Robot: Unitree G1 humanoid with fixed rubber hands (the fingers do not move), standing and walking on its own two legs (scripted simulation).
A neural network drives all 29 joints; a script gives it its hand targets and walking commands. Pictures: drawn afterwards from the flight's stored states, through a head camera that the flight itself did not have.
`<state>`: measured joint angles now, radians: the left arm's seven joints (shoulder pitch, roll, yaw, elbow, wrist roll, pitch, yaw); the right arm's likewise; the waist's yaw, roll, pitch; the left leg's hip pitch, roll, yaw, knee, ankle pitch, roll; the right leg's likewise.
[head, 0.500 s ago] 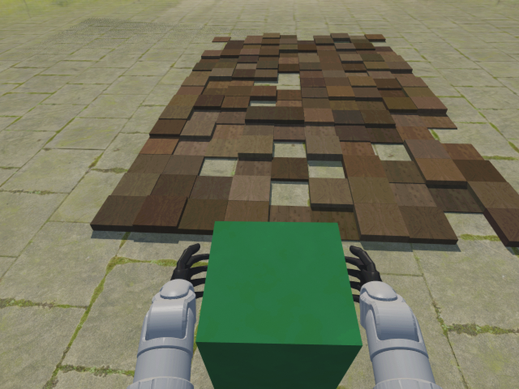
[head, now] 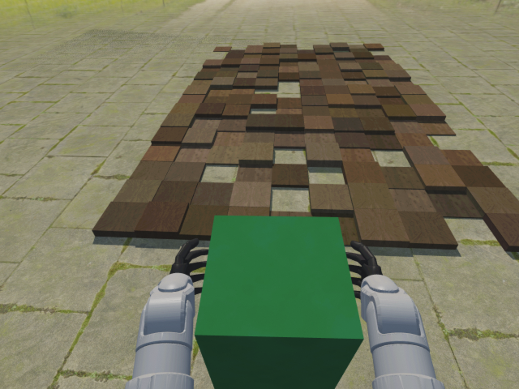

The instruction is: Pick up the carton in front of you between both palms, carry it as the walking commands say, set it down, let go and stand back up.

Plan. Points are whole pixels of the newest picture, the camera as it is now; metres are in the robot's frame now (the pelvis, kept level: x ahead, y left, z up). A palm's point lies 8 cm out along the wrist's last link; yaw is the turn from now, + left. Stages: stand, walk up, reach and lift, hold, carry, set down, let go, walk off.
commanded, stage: hold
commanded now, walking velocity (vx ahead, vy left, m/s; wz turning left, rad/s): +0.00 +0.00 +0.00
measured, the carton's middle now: (274, 306) +0.29 +0.00 -0.02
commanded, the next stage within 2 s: carry in 1.18 s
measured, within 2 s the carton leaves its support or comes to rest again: neither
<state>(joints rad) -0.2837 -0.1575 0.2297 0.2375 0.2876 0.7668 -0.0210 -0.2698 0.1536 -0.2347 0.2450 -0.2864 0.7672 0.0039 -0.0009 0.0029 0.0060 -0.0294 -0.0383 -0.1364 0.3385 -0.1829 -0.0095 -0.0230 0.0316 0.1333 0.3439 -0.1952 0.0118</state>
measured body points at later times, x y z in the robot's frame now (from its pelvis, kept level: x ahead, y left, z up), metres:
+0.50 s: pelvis +0.00 +0.00 +0.00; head -0.04 +0.00 +0.45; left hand +0.30 +0.15 +0.05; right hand +0.30 -0.15 +0.04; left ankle +0.01 +0.13 -0.75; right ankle +0.01 -0.13 -0.75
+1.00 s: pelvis +0.00 +0.00 +0.00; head -0.05 +0.00 +0.45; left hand +0.30 +0.15 +0.05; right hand +0.30 -0.15 +0.04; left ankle +0.01 +0.13 -0.75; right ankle +0.01 -0.13 -0.75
